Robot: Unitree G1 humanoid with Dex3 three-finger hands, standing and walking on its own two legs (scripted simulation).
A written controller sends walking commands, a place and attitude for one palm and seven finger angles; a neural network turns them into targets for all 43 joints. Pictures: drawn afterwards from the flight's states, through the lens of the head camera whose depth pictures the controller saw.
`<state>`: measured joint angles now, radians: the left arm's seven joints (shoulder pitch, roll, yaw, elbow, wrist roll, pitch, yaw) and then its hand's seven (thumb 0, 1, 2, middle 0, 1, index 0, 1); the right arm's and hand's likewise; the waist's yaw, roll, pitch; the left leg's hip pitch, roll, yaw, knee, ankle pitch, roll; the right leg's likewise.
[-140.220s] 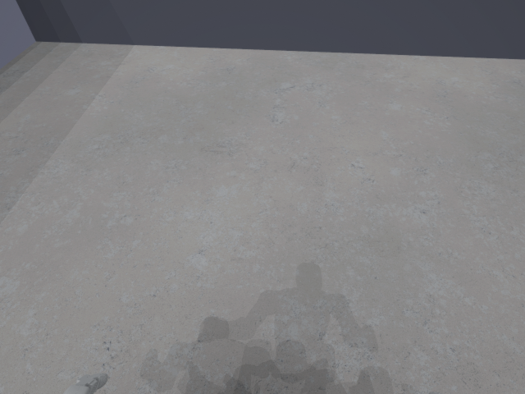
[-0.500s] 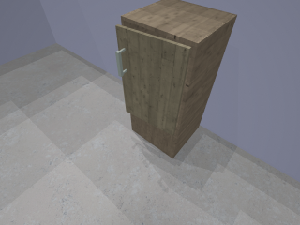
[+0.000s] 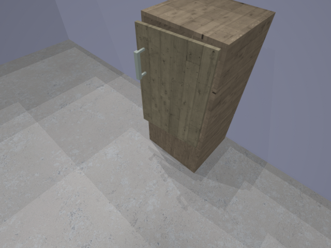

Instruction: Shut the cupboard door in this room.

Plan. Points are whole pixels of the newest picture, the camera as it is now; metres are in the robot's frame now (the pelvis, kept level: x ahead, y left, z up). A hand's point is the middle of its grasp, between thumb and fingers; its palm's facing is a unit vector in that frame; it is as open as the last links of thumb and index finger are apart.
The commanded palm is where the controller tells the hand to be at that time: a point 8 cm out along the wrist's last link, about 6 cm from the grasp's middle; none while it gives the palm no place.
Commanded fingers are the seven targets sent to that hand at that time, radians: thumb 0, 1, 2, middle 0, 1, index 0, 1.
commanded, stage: walk to a spot facing it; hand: left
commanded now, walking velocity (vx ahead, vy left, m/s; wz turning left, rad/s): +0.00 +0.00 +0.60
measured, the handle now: (140, 64) +0.86 +0.16 -0.04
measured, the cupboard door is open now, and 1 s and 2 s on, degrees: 6 6 6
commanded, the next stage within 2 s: none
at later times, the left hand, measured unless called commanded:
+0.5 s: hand out of the picture +0.04 +0.25 -0.16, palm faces +0.29 -0.92 -0.27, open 7.4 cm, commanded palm none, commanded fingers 0.00 0.90 0.90 -0.20 -0.30 -0.20 -0.30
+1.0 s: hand out of the picture -0.07 +0.14 -0.17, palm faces +0.63 -0.73 -0.25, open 7.4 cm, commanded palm none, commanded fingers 0.00 0.90 0.90 -0.20 -0.30 -0.20 -0.30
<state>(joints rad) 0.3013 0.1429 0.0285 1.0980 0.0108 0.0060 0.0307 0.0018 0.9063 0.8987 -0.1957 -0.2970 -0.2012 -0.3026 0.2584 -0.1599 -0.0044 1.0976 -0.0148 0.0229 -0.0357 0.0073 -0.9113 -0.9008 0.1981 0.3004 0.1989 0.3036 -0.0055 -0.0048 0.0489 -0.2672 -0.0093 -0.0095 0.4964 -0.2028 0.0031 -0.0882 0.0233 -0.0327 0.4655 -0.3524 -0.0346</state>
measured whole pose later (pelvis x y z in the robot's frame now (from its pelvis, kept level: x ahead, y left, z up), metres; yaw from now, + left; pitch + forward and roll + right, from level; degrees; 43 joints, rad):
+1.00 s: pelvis +0.03 -0.03 -0.01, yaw +38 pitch +1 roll +2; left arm 0.29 0.17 0.06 0.90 0.03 0.00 0.02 0.00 0.90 0.90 -0.20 -0.30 -0.20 -0.30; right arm 0.14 -0.23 -0.07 0.92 -0.02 0.08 0.02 0.01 -0.91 -0.90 0.20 0.30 0.20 0.30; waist 0.02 -0.02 0.12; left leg -0.40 0.02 0.05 0.82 -0.44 -0.04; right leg -0.17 -0.12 -0.23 0.59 -0.42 0.00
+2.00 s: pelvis +0.09 +0.11 -0.03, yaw +74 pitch +0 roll +0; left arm 0.42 0.20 0.07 1.03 0.02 0.01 -0.01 0.01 0.91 0.90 -0.20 -0.30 -0.20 -0.30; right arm 0.12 -0.23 -0.05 0.88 -0.03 -0.03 0.03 0.01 -0.91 -0.90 0.20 0.30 0.20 0.30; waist 0.03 -0.04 0.11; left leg -0.43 -0.01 0.13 0.73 -0.29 0.09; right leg -0.22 -0.18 -0.17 1.07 -0.54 0.05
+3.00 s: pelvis +0.17 +0.46 -0.02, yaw +101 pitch +0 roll -1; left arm 0.34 0.17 0.06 0.96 0.02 -0.01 0.01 0.00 0.91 0.90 -0.20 -0.30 -0.20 -0.30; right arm 0.10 -0.22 -0.05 0.88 -0.03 0.03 0.03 0.01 -0.92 -0.90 0.19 0.30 0.19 0.30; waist 0.03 -0.03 0.08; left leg -0.41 0.02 0.10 0.66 -0.23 0.03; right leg -0.15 -0.13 -0.38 0.64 -0.45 0.02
